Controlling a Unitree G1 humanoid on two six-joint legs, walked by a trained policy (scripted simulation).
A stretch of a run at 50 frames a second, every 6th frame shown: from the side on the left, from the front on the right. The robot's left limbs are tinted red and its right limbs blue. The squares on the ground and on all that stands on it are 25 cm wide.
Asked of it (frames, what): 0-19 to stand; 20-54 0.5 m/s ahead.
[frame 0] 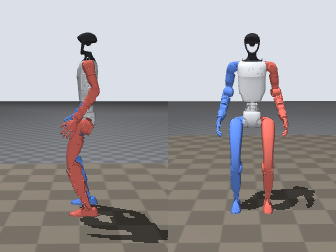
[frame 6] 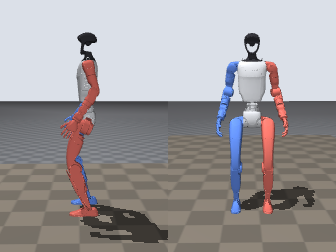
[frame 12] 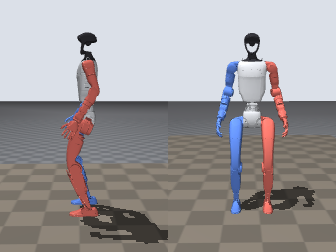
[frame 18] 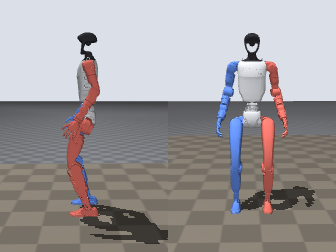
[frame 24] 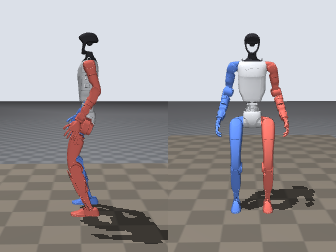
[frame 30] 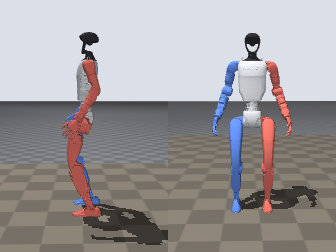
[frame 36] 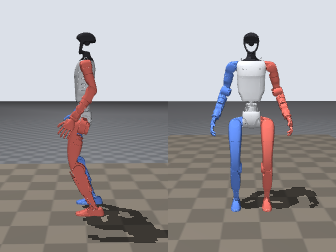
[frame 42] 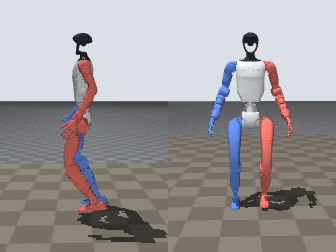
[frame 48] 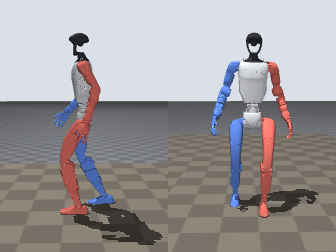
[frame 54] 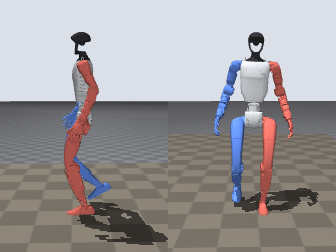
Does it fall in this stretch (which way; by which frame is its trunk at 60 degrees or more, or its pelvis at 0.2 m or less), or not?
no
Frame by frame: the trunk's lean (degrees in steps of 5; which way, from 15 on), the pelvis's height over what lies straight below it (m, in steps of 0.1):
0: 0, 0.8
6: 0, 0.8
12: 0, 0.8
18: 0, 0.8
24: 0, 0.8
30: 5, 0.8
36: 5, 0.8
42: 0, 0.8
48: 5, 0.8
54: 5, 0.8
